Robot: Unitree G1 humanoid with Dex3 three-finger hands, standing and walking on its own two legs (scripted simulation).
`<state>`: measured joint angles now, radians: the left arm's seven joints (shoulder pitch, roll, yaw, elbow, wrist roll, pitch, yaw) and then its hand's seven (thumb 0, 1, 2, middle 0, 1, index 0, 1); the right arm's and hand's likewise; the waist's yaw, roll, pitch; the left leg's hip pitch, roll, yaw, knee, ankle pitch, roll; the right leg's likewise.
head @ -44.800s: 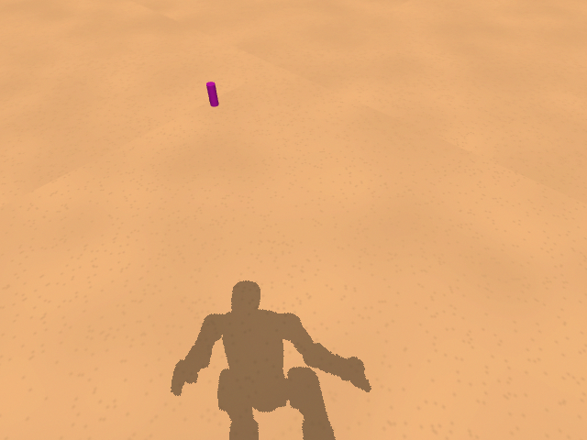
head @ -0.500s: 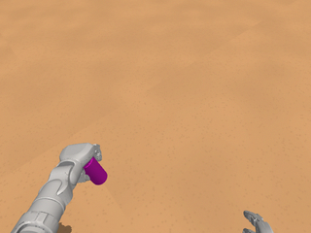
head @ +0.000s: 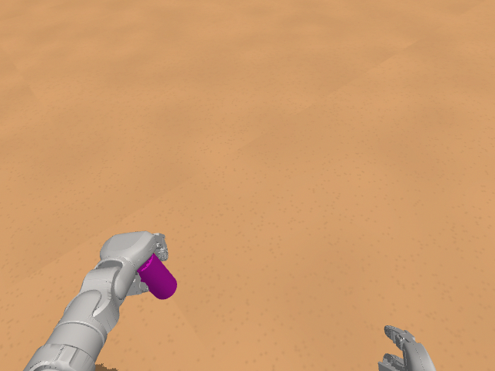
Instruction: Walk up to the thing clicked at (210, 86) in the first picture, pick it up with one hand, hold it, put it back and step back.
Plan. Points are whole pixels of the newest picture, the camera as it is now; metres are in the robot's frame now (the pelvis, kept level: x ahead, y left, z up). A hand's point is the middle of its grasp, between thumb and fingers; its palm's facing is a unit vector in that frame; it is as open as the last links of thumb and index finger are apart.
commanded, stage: hold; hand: left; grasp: from above
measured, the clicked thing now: (153, 274) +0.32 +0.21 -0.07
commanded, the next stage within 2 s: crouch in 0.72 s
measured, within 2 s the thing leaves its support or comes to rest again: neither
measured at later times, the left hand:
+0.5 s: hand (135, 277) +0.29 +0.22 -0.02, palm faces -0.46 -0.05 -0.89, open 8.4 cm
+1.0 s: hand (134, 272) +0.30 +0.23 -0.02, palm faces -0.46 -0.05 -0.89, open 8.4 cm
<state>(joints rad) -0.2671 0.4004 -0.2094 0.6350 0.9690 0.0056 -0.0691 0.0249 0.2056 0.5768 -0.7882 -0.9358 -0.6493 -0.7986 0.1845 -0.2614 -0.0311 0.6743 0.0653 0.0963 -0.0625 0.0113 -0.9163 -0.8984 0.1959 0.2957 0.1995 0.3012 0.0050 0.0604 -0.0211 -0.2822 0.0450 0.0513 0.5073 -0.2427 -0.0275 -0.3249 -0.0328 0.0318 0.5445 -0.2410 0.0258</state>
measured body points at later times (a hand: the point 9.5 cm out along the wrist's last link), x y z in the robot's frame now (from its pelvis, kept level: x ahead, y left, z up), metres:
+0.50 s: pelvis +0.00 +0.00 +0.00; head +0.00 -0.03 +0.45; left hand +0.31 +0.22 +0.03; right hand +0.16 -0.24 -0.11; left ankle +0.01 +0.14 -0.73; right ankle +0.03 -0.13 -0.73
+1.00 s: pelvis +0.01 +0.01 +0.00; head +0.01 -0.02 +0.45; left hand +0.32 +0.23 +0.03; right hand +0.15 -0.25 -0.11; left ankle +0.01 +0.14 -0.73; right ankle +0.03 -0.13 -0.73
